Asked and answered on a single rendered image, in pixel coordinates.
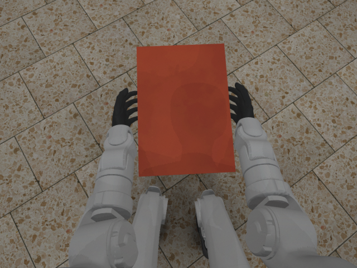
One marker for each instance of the left robot shin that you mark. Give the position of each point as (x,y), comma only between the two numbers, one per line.
(151,189)

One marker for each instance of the robot right upper arm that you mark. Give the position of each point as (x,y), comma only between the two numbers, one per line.
(286,238)

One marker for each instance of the robot left upper arm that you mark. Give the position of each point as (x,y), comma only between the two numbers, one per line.
(104,244)

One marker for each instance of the robot right forearm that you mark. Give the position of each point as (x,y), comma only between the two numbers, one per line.
(260,169)

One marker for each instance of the robot right thigh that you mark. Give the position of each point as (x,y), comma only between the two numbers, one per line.
(223,245)

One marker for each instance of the robot left forearm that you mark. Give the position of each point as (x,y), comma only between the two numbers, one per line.
(113,184)

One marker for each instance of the right robot hand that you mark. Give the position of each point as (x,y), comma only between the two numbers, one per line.
(243,107)

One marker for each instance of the carton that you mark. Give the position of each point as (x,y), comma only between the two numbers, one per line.
(184,121)

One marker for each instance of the left robot hand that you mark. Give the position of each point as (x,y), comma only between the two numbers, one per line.
(120,113)

